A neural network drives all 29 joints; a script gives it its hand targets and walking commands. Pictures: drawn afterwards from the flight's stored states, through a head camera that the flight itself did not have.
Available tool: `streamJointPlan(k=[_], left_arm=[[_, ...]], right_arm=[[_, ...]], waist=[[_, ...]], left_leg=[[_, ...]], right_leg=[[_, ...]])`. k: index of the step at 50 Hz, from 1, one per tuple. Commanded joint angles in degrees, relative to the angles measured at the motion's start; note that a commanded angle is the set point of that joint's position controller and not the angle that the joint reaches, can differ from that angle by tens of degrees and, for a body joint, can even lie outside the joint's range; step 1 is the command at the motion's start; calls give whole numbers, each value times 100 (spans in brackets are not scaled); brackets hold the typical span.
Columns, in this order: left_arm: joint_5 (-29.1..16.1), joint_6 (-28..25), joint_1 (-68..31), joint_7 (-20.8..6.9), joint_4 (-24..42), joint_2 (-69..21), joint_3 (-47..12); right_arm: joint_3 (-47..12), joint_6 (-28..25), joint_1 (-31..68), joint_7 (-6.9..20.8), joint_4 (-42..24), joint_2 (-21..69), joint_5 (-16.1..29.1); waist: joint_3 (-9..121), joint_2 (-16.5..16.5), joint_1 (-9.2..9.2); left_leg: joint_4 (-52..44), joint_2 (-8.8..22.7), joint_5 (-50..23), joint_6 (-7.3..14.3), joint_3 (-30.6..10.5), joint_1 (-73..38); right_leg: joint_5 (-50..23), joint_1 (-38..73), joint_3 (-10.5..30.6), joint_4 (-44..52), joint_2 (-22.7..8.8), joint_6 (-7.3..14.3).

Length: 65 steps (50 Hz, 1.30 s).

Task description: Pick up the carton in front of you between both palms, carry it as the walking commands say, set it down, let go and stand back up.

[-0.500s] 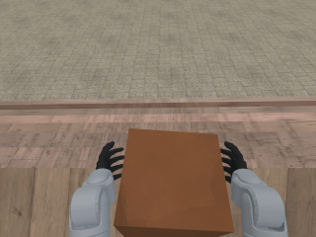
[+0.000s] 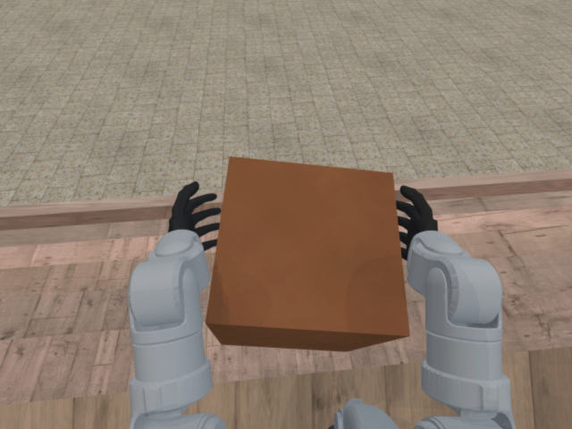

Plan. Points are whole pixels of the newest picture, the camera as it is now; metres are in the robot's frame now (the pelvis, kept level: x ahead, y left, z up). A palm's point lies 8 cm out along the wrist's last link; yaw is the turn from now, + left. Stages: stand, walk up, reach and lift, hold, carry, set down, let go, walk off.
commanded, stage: carry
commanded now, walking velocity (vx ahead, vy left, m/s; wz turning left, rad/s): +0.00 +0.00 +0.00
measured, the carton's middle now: (296, 269) +0.33 +0.01 +0.03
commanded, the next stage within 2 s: none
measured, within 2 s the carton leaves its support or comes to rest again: neither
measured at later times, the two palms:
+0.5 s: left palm (200, 158) +0.49 +0.15 +0.12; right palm (385, 163) +0.48 -0.14 +0.10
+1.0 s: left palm (180, 164) +0.47 +0.18 +0.12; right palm (371, 163) +0.47 -0.12 +0.11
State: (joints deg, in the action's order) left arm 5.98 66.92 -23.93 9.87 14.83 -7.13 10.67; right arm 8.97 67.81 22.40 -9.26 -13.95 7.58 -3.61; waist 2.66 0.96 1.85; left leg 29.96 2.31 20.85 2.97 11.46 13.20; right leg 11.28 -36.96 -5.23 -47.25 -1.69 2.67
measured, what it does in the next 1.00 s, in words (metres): walks ahead: right foot, then left foot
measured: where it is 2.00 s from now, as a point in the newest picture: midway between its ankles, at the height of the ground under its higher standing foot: outside the picture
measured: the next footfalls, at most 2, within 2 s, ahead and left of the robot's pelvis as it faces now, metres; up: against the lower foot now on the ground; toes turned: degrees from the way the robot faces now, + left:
right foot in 0.08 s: +0.20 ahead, -0.09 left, +0.00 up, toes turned -6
left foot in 0.28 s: +0.11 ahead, +0.10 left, +0.00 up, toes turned +5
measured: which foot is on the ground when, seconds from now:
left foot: down 0.00-0.10, up 0.12-0.26, down 0.28-1.00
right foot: up 0.00-0.06, down 0.08-1.00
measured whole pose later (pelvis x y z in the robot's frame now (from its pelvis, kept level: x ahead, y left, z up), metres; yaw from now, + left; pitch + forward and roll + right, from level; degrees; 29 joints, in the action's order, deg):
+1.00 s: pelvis +0.15 +0.01 +0.00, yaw +1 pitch +3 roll +0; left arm 4.9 63.1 -27.8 10.2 3.6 -7.0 13.2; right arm 11.3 67.6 25.8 -10.8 -6.0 7.5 -5.7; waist 4.1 -0.3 -1.5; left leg 31.3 -0.9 23.5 2.4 3.6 10.4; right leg 15.8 -19.6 -7.1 -32.9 -0.6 2.4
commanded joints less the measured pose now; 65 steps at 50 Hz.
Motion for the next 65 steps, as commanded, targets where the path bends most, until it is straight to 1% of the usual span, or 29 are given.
streamJointPlan(k=[1,3,4,5,6,8,10,13,15,18,20,22,25,28,31,35,36,37,38,44,46,47,51,53,55,57,59,63,65], left_arm=[[-1842,4,-3031,-749,-494,-4356,-3708],[-1911,-21,-3172,-783,-773,-4383,-3609],[-1955,-68,-3307,-798,-705,-4435,-3428],[-2012,-105,-3587,-808,-1026,-4504,-3369],[-2121,-91,-3464,-808,-1257,-4501,-3469],[-2125,-200,-3767,-863,-757,-4907,-3549],[-2518,-301,-4369,-971,-404,-5569,-3707],[-2447,-363,-4024,-1054,-390,-5671,-4082],[-2420,-379,-3784,-1049,-160,-5455,-3979],[-2213,-342,-3235,-1069,-214,-5418,-4195],[-2218,-292,-3261,-1039,-351,-5139,-3961],[-2120,-256,-3359,-985,-268,-4952,-4059],[-2023,-196,-3039,-979,-351,-4884,-3963],[-2061,-177,-3244,-984,-367,-4910,-3811],[-1950,-122,-3232,-948,-603,-4854,-3689],[-1848,-96,-3307,-934,-986,-4981,-3592],[-1983,-111,-3443,-943,-1001,-5085,-3808],[-1828,-144,-3412,-948,-1087,-4988,-3551],[-2094,-151,-3401,-972,-982,-5190,-3648],[-2176,-204,-3637,-1002,-854,-5182,-3836],[-2231,-225,-3676,-1036,-908,-5260,-3743],[-2149,-174,-3538,-1004,-1056,-5240,-3666],[-2125,-186,-3556,-945,-948,-5102,-3658],[-1996,-137,-3553,-940,-1088,-4975,-3530],[-2001,-103,-3638,-971,-1162,-5115,-3468],[-2031,-119,-3682,-973,-1182,-5244,-3518],[-1928,-87,-3723,-929,-1192,-5137,-3483],[-1888,-87,-3563,-944,-1209,-5041,-3324],[-1977,-79,-3767,-950,-1345,-5011,-3352]], right_arm=[[-3564,-157,3285,757,101,4132,1752],[-3301,-212,3466,647,319,4084,1643],[-3345,-214,3540,608,326,4172,1617],[-3413,-257,4032,576,187,4222,1568],[-3201,-173,3622,558,665,4105,1505],[-3308,-247,4148,596,237,4685,1555],[-3463,-388,4509,629,-13,5140,1765],[-3558,-554,4048,702,-1,5153,1618],[-3853,-526,3865,747,-210,5166,1667],[-3908,-540,4017,812,-604,5039,1728],[-4056,-495,3713,824,-379,4760,1777],[-3965,-383,3724,860,-212,4709,1879],[-3863,-323,3881,759,-279,4583,1695],[-3960,-263,3726,829,-86,4744,1845],[-3712,-212,3723,842,341,4710,1887],[-3616,-272,3958,854,331,4796,1807],[-3512,-307,3992,851,278,4722,1713],[-3563,-303,4218,807,284,4818,1733],[-3505,-255,3866,808,404,4778,1695],[-3443,-317,3924,763,443,4744,1554],[-3528,-306,4110,771,365,4907,1727],[-3625,-333,4339,764,188,4777,1778],[-3492,-284,4382,770,261,4836,1827],[-3342,-201,4069,756,672,4747,1678],[-3355,-212,4236,720,605,4678,1645],[-3512,-246,4225,756,515,4921,1784],[-3391,-251,4186,757,663,4830,1690],[-3554,-212,4283,753,620,5000,1777],[-3329,-219,4258,736,768,4810,1670]], waist=[[1543,-1091,-179],[1820,-1063,-352],[2303,-384,-452],[2298,791,-420],[2866,1243,-421],[2808,1049,-380],[2806,445,-413],[3111,278,-345],[3037,578,-375],[3110,-357,-373],[2963,-393,-316],[2741,228,-268],[2716,-141,-293],[2696,-6,-193],[2445,-185,-249],[2428,-294,-239],[2359,-469,-261],[2227,-132,-144],[2426,-160,-324],[2295,-600,-236],[2176,-137,-174],[2272,-347,-354],[2192,189,-309],[1965,12,-312],[1919,-435,-287],[2067,-35,-173],[2034,-500,-215],[2068,272,-191],[1860,-191,-240]], left_leg=[[300,1013,-4807,568,-155,-726],[1320,787,-4932,227,181,-441],[1909,440,-3144,-134,-88,-188],[2960,-118,-917,-275,-225,1032],[3677,-435,1386,-280,-807,1438],[3075,-199,1596,-222,-1285,1523],[1594,-109,1340,-205,-1311,1134],[294,-239,338,-263,-1004,202],[-348,46,-1183,-236,-1330,-373],[613,329,-4225,-81,-1333,-742],[782,239,-3364,-83,-1281,-535],[182,198,-3123,-105,-1287,-258],[357,332,-3635,-84,-1298,-826],[268,443,-3717,-17,-1390,-664],[274,399,-3283,-136,-1319,-384],[201,684,-4420,86,-1499,-828],[239,603,-4327,36,-1351,-819],[211,577,-4221,75,-1343,-613],[215,536,-3795,41,-1311,-681],[208,663,-4747,98,-1324,-1057],[-73,672,-3822,141,-1396,-791],[-74,527,-3428,36,-1282,-736],[-74,323,-2150,-16,-1145,-577],[-485,322,-1343,-19,-1192,-480],[-498,321,-1739,46,-1309,-375],[-482,529,-2223,52,-1443,-486],[-478,555,-2560,37,-1447,-456],[-605,412,-1714,91,-1410,-237],[-674,372,-1343,74,-1384,-194]], right_leg=[[-754,974,-401,699,307,60],[-1777,2002,-733,1639,558,202],[-3418,2997,84,1958,-68,248],[-6263,4052,1270,1365,-1165,875],[-6802,4711,2355,1416,-1761,1402],[-4890,4412,2304,1806,-1646,1305],[-4185,4127,1679,1836,-1320,1032],[-4236,3942,1031,1547,-1079,830],[-3828,3697,864,1450,-820,534],[-4167,3362,530,1014,-594,462],[-4880,3411,650,1189,-692,638],[-4736,3588,484,1047,-579,651],[-4054,3155,509,1331,-558,495],[-3536,3217,370,1274,-529,387],[-4008,3311,430,1270,-565,470],[-2347,2806,302,1262,-402,277],[-2575,2830,285,1338,-413,247],[-2702,2791,269,1216,-398,224],[-2685,2946,379,1308,-452,239],[-1845,2672,298,1243,-328,246],[-1589,2759,376,1523,-437,174],[-1800,2845,451,1467,-471,237],[-2919,3171,519,1634,-624,309],[-1921,3032,704,1818,-736,302],[-1627,2927,571,1826,-620,281],[-1577,2939,532,1808,-536,167],[-1276,2891,488,1855,-519,206],[-1481,3145,589,1913,-656,224],[-1260,2894,662,2042,-678,225]])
